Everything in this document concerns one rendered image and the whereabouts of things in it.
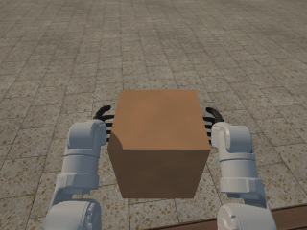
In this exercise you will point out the robot right hand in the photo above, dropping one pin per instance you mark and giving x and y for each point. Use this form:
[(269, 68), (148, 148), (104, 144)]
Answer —
[(218, 118)]

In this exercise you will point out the carton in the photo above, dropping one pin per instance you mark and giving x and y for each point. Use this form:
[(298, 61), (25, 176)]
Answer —
[(158, 145)]

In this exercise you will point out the robot left hand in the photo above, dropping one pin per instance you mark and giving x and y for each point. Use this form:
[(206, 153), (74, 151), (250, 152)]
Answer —
[(98, 116)]

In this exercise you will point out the robot right forearm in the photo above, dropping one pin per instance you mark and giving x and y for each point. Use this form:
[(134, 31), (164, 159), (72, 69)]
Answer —
[(238, 167)]

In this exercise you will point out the right robot upper arm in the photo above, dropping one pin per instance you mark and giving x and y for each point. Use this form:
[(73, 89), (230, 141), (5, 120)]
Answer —
[(244, 216)]

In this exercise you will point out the robot left forearm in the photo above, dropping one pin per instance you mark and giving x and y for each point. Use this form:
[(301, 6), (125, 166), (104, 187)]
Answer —
[(79, 173)]

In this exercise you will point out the left robot upper arm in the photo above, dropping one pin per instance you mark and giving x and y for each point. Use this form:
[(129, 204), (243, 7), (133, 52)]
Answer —
[(75, 214)]

